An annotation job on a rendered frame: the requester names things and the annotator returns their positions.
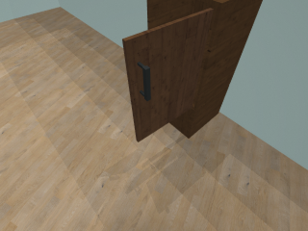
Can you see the handle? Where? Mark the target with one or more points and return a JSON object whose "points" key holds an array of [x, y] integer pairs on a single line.
{"points": [[146, 81]]}

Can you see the cupboard door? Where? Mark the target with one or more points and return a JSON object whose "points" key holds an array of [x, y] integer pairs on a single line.
{"points": [[174, 52]]}

